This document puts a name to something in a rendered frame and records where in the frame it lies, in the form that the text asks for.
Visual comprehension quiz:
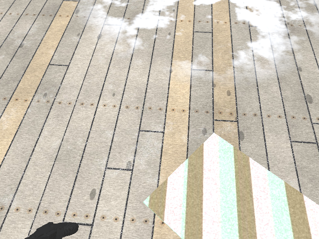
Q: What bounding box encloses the left robot hand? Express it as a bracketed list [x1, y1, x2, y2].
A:
[25, 222, 79, 239]

